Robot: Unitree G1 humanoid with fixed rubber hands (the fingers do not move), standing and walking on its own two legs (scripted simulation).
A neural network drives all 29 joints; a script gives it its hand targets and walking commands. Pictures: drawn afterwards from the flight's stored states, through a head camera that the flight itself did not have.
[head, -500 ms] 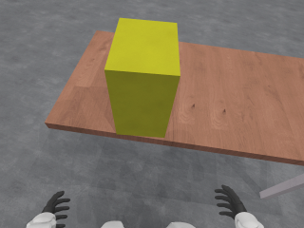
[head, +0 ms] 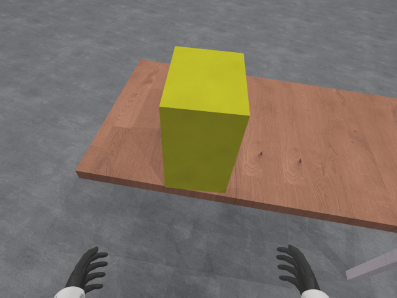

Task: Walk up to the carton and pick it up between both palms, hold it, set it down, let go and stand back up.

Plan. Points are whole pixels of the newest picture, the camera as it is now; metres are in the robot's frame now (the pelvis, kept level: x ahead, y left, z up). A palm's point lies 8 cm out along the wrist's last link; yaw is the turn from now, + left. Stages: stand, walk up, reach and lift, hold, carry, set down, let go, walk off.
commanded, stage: reach and lift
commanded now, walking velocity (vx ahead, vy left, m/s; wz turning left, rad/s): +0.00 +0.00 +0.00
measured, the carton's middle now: (201, 124) +0.51 +0.02 +0.03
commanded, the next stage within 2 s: none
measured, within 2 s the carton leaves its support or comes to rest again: neither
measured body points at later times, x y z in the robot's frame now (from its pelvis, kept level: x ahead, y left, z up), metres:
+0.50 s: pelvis +0.02 +0.02 +0.01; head +0.02 +0.04 +0.45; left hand +0.23 +0.23 -0.05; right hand +0.23 -0.19 -0.04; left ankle +0.01 +0.12 -0.74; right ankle +0.00 -0.11 -0.74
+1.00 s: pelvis +0.03 +0.01 +0.00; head +0.03 +0.03 +0.45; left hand +0.30 +0.21 -0.02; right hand +0.29 -0.17 -0.02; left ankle +0.01 +0.12 -0.74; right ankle +0.00 -0.11 -0.74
